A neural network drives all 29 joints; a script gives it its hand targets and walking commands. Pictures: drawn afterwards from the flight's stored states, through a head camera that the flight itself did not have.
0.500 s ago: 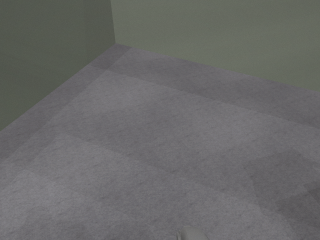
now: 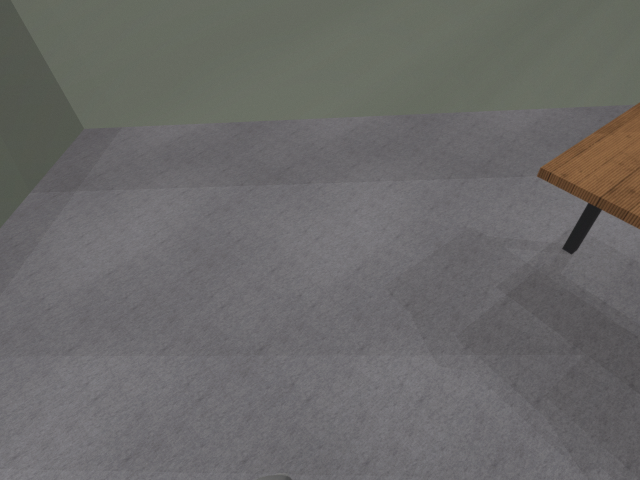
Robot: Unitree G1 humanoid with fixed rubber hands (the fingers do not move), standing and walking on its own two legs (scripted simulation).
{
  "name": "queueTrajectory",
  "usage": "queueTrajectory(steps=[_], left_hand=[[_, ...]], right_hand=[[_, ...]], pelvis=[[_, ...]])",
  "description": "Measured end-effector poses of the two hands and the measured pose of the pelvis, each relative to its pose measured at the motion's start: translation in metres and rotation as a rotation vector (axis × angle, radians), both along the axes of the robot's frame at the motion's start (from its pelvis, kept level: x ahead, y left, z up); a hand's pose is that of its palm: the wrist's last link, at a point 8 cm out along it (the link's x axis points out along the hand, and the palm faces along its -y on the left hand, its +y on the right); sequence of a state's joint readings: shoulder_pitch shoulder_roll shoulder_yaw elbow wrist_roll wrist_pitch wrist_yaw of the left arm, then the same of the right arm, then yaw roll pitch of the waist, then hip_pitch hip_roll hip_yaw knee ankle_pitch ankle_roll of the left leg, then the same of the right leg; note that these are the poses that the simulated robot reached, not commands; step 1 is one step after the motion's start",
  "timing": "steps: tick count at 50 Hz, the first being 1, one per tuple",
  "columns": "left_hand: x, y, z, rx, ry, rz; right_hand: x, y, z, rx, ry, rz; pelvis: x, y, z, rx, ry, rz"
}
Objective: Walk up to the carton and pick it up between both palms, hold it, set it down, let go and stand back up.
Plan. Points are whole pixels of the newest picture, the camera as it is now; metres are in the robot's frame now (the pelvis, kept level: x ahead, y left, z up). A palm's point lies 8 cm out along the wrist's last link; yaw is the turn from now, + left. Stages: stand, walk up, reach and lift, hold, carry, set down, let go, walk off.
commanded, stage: walk up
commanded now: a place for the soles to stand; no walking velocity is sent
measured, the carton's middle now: out of the picture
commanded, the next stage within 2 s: none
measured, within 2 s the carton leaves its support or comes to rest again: neither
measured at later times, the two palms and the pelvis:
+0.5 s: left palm (296, 378) +0.30 +0.09 -0.11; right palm out of the picture -0.01 -0.37 -0.13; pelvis +0.10 -0.12 -0.01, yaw -25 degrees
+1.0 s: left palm (407, 327) +0.42 -0.10 -0.15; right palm out of the picture +0.17 -0.54 -0.10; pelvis +0.25 -0.28 -0.02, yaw -38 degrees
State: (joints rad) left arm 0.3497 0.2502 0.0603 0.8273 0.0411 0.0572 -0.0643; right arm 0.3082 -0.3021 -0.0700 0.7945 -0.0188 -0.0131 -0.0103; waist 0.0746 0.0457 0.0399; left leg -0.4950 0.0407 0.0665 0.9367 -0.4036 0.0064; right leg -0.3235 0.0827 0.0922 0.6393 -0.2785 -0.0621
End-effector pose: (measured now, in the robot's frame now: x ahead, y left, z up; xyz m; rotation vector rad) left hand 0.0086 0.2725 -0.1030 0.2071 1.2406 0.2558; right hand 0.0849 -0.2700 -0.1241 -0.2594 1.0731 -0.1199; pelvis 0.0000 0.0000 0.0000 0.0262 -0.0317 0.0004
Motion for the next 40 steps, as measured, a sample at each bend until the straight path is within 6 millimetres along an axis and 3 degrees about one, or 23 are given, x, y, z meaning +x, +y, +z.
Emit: queueTrajectory(steps=[8, 17, 21, 27, 29, 32, 40], left_hand=[[0.072, -0.033, -0.031, -0.083, 0.009, -0.176], [0.185, -0.083, -0.018, -0.088, -0.020, -0.453], [0.241, -0.125, -0.009, -0.080, -0.062, -0.538], [0.322, -0.220, -0.004, -0.052, -0.166, -0.669], [0.340, -0.249, -0.005, -0.035, -0.212, -0.686], [0.353, -0.278, -0.007, -0.022, -0.210, -0.678], [0.368, -0.320, -0.006, -0.028, -0.129, -0.685]], right_hand=[[-0.004, -0.028, 0.024, -0.105, -0.052, -0.124], [-0.052, -0.061, 0.029, -0.123, -0.001, -0.353], [-0.075, -0.078, 0.017, -0.088, 0.067, -0.432], [-0.094, -0.122, -0.021, -0.021, 0.163, -0.541], [-0.090, -0.139, -0.035, 0.009, 0.193, -0.549], [-0.067, -0.165, -0.038, 0.050, 0.164, -0.566], [0.021, -0.226, 0.001, 0.008, -0.048, -0.538]], pelvis=[[0.028, -0.019, -0.006, 0.004, 0.003, -0.119], [0.063, -0.055, 0.002, 0.006, -0.024, -0.296], [0.081, -0.082, 0.000, 0.018, -0.035, -0.368], [0.117, -0.142, -0.019, 0.021, -0.024, -0.450], [0.124, -0.162, -0.027, -0.008, -0.028, -0.479], [0.135, -0.184, -0.027, -0.001, -0.036, -0.521], [0.178, -0.230, -0.009, -0.041, -0.019, -0.586]])
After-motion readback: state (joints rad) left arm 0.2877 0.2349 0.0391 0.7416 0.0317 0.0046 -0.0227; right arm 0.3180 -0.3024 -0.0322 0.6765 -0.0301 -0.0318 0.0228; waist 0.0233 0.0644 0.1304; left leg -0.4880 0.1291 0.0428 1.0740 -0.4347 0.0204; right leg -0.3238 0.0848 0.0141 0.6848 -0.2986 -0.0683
